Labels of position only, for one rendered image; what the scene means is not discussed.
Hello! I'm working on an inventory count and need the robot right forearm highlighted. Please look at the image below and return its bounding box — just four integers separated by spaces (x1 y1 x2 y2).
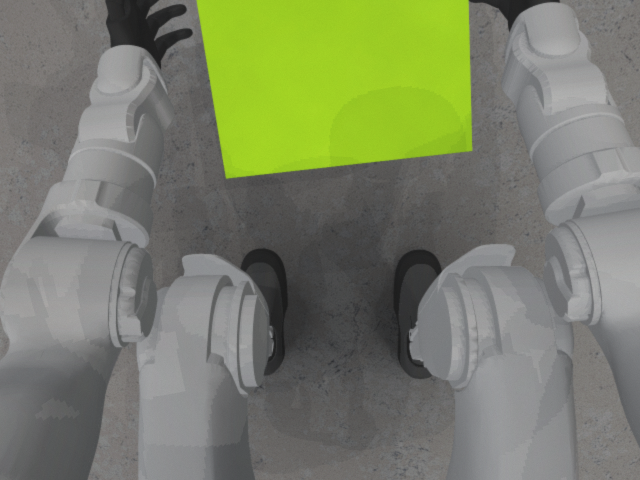
501 2 640 226

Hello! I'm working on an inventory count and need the robot foot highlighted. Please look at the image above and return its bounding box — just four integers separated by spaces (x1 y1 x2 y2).
241 249 288 375
394 250 442 379

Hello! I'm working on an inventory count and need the left robot foot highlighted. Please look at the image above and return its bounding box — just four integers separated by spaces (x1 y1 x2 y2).
241 249 288 375

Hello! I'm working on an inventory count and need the right robot foot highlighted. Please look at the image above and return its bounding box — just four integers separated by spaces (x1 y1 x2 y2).
394 250 442 379

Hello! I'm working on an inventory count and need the robot right hand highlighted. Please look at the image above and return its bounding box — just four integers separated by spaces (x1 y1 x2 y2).
469 0 560 32

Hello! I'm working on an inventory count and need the robot left forearm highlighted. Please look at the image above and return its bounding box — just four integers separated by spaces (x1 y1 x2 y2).
0 45 175 338

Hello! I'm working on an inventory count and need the robot right upper arm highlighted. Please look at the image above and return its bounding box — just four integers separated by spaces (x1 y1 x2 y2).
543 208 640 448

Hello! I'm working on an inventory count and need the robot left hand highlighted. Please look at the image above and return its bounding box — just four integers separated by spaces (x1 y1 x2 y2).
105 0 193 69

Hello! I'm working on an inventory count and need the robot left upper arm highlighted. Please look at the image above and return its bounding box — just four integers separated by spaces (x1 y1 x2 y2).
0 236 157 480

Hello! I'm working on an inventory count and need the carton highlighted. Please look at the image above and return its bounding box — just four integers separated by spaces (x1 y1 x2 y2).
197 0 472 179

